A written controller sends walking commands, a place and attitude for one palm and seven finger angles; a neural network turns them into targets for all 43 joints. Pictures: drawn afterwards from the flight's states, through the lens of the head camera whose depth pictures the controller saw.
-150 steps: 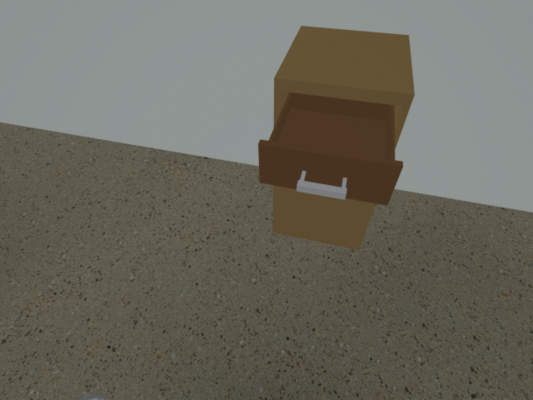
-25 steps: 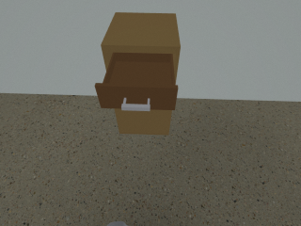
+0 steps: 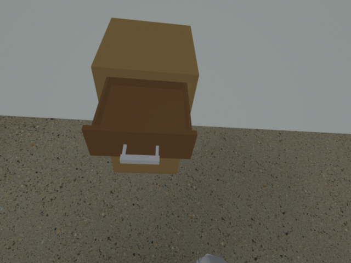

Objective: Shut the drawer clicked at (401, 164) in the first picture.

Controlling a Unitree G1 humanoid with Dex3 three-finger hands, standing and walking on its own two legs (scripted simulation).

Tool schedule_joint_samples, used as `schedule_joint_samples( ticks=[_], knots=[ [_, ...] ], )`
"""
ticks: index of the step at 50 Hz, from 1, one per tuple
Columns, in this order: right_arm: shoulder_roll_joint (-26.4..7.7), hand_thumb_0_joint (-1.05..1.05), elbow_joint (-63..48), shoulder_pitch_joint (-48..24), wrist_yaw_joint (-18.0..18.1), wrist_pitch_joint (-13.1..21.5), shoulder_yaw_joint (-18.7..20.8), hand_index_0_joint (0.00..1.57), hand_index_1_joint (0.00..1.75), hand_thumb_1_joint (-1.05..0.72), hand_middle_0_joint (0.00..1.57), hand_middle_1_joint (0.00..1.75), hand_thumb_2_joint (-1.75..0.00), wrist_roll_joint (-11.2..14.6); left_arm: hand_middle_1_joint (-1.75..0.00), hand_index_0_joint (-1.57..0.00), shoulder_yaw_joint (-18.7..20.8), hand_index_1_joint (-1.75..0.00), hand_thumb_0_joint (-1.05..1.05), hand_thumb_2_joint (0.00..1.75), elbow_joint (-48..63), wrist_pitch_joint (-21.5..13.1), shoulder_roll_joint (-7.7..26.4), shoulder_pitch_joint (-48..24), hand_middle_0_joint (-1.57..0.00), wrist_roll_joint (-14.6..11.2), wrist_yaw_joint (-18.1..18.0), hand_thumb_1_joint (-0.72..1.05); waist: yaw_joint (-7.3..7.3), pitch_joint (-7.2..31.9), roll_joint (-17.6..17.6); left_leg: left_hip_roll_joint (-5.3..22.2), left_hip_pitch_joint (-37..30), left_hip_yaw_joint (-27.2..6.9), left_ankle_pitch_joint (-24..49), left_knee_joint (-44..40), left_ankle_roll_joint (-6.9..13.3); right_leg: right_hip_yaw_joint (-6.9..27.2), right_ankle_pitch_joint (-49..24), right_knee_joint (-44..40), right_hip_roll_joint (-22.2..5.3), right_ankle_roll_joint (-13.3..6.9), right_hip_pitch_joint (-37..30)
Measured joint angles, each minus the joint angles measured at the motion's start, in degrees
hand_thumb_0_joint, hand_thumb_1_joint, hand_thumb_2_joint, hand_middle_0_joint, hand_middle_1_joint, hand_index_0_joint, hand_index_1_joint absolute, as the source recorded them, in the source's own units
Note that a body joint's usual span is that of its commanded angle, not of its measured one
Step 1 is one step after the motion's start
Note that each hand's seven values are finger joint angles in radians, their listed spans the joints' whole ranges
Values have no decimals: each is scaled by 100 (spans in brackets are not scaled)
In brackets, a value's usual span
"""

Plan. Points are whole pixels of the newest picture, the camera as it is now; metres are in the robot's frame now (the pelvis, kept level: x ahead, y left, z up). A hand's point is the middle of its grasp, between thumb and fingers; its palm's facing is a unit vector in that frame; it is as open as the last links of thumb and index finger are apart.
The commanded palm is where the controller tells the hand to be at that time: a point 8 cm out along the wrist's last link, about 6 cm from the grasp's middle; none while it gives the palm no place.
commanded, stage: take the last steps up to it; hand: left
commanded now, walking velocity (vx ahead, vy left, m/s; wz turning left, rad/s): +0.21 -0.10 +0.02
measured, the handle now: (140, 153) +0.45 +0.13 -0.11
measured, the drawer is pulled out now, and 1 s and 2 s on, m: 0.27 0.27 0.27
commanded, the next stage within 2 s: come to a stop and stand still in 0.14 s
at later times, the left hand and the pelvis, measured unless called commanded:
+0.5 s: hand (127, 252) +0.18 +0.13 -0.19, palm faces +0.09 -0.98 -0.20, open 7.2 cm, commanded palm none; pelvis +0.13 -0.06 -0.02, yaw +2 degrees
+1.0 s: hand out of the picture +0.12 +0.09 -0.18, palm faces +0.06 -0.97 -0.25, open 7.4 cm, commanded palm none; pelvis +0.09 -0.10 -0.02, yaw +2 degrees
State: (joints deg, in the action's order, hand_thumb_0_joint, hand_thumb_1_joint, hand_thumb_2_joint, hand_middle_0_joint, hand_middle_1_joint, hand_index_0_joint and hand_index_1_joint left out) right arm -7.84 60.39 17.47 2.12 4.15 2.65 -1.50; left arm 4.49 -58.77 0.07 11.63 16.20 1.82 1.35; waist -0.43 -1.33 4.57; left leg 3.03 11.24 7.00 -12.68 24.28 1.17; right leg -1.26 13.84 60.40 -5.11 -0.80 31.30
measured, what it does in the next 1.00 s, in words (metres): steps to the right: right foot, then left foot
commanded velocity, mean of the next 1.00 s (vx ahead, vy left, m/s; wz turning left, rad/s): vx -0.05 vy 0.02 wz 0.01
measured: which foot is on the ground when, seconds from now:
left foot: down 0.00-0.20, up 0.22-0.44, down 0.46-1.00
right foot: up 0.00-0.18, down 0.20-0.50, up 0.52-0.76, down 0.78-1.00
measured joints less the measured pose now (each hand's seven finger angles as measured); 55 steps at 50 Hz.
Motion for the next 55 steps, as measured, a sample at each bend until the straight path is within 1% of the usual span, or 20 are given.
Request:
schedule_joint_samples(
  ticks=[4,9,10,11,13,15,16,20,23,25,27,30,32,34,37,39,40,44,48,55],
  knots=[
    [-54,-1,155,308,-61,-87,13,20,30,-93,20,30,-90,-31,-30,-19,-15,-29,0,90,114,8,39,-379,-20,-30,19,92,160,-36,-135,108,-322,-51,-53,-275,-144,-124,-148,-1231,-171,115,-52],
    [-59,0,283,603,-116,-221,49,20,30,-91,20,30,-90,-56,-30,-19,-40,-29,0,90,180,-64,58,-703,-20,-44,46,92,391,-105,-303,311,-435,-141,-567,162,-411,-394,-226,-2644,-22,113,-753],
    [-46,0,298,709,-129,-239,48,20,30,-91,20,30,-90,-44,-30,-19,-55,-29,0,90,213,-131,82,-709,-20,-40,50,92,407,-72,-274,308,-345,-174,-804,493,-398,-402,-159,-2953,-11,60,-1005],
    [-60,0,339,740,-140,-275,44,20,30,-91,20,30,-90,-22,-30,-19,-55,-29,0,90,211,-210,62,-743,-20,-36,22,92,377,-73,-304,334,-142,-220,-1151,1079,-325,-404,-385,-2942,7,66,-1016],
    [-156,1,420,608,-134,-401,49,20,30,-91,20,30,-90,4,-30,-20,-102,-29,0,90,175,-277,-99,-800,-20,-66,-46,92,369,-184,-560,352,390,-494,-1640,2461,-166,-544,-203,-2636,133,77,-1044],
    [-203,1,425,439,-119,-452,52,20,30,-91,20,30,-90,6,-30,-20,-154,-29,0,90,130,-280,-235,-739,-20,-82,-118,91,345,-206,-655,282,851,-507,-1575,3349,-126,-619,-67,-2737,205,61,-1234],
    [-212,1,394,353,-101,-448,46,20,30,-91,20,30,-90,13,-30,-20,-178,-29,0,90,96,-257,-298,-695,-20,-80,-162,91,333,-199,-667,249,1005,-458,-1488,3465,-150,-638,-73,-2861,226,59,-1343],
    [-150,1,172,-17,-26,-443,-9,20,30,-91,20,30,-90,76,-30,-20,-158,-30,-1,90,59,-133,-304,-584,-20,-79,-336,95,218,-173,-612,88,1132,-263,-1107,2448,-286,-658,-105,-3141,261,45,-1589],
    [-99,1,-9,-293,-25,-463,-19,20,30,-91,20,30,-90,84,-30,-20,-169,-30,-1,90,65,2,-256,-502,-20,-100,-356,94,115,-217,-570,-8,844,-184,-234,1234,-305,-641,85,-2916,277,93,-1605],
    [-89,1,-62,-453,10,-489,7,20,30,-93,20,30,-90,47,-30,-20,-149,-30,-1,90,57,111,-198,-458,-20,-125,-369,94,47,-254,-429,-89,726,-112,-177,1107,8,-579,271,-2660,202,146,-1563],
    [-76,1,-145,-595,7,-489,-17,20,30,-94,20,30,-90,33,-30,-20,-140,-30,0,90,49,207,-136,-424,-20,-129,-394,93,-34,-277,-288,-148,659,-23,-278,1032,164,-395,904,-2110,197,150,-1393],
    [-65,1,-273,-832,32,-485,-58,20,30,-93,20,30,-90,6,-30,-20,-117,-29,0,90,15,269,-78,-409,-20,-128,-403,93,-63,-347,-224,-184,568,-3,-133,742,191,-88,1461,-898,338,140,-1085],
    [-71,1,-336,-991,34,-500,-63,20,30,-93,20,30,-90,3,-30,-20,-115,-29,0,90,3,278,-61,-381,-20,-129,-398,92,-80,-386,-231,-179,529,4,-6,577,169,-5,1529,-581,396,169,-1038],
    [-91,1,-384,-1121,30,-513,-53,20,30,-92,20,30,-90,3,-30,-20,-124,-29,0,90,-1,294,-65,-346,-20,-131,-392,92,-85,-405,-272,-159,520,3,85,475,133,5,1555,-730,407,187,-1134],
    [-140,1,-415,-1238,4,-530,-29,20,30,-91,20,30,-90,11,-30,-20,-162,-29,0,90,-3,282,-94,-287,-20,-123,-382,92,-88,-389,-368,-127,562,-3,170,439,64,-34,1376,-1473,365,174,-1444],
    [-194,1,-526,-1191,-63,-535,-28,20,30,-91,20,30,-90,86,-30,-20,-259,-29,0,90,97,169,-86,-123,-20,-108,-425,92,-114,-233,-406,-90,848,15,86,762,-13,93,650,-2411,329,105,-1658],
    [-228,1,-618,-1162,-110,-537,-18,20,30,-91,20,30,-90,96,-30,-20,-288,-29,0,90,157,99,-91,-45,-20,-83,-443,91,-123,-190,-441,-49,1024,13,-41,1041,-49,130,595,-2498,347,81,-1630],
    [-370,1,-806,-930,-196,-581,7,20,30,-91,20,30,-90,82,-30,-20,-418,-29,0,90,305,-55,-241,150,-20,-34,-440,91,5,-211,-751,-94,1085,-368,-674,1565,-70,-34,838,-2139,469,12,-1669],
    [-297,1,-756,-569,-210,-565,-74,20,30,-91,20,30,-90,73,-30,-20,-470,-30,0,90,407,31,-236,230,-20,-60,-419,91,63,-107,-633,-173,811,-403,59,1245,-98,-48,892,-2020,424,-7,-1787],
    [-286,1,-489,4,-222,-661,-164,20,30,-92,20,30,-90,-1,-30,-20,-499,-30,0,90,501,69,-220,228,-20,-73,-339,91,132,129,-589,-195,887,-496,-139,851,-84,-85,687,-2422,475,-104,-1687]
  ],
)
